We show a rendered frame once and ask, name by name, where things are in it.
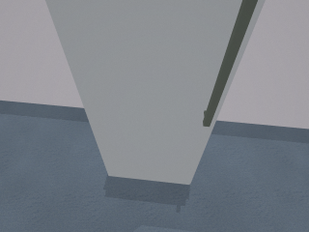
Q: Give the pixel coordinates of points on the fridge door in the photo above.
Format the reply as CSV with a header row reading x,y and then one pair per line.
x,y
145,71

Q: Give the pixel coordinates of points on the handle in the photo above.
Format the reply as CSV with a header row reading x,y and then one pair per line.
x,y
246,11

